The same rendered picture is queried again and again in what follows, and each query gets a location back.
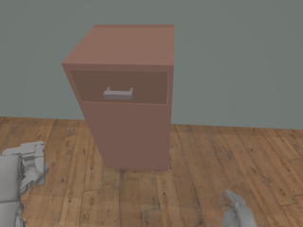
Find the left robot forearm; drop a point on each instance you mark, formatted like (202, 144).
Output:
(10, 214)

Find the robot right hand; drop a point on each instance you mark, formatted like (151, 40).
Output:
(242, 217)

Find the drawer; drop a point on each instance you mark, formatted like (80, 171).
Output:
(149, 86)

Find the handle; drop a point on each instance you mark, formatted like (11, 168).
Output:
(128, 95)

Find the cabinet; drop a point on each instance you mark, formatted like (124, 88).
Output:
(127, 135)

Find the robot left hand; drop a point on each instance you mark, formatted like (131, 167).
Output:
(13, 168)

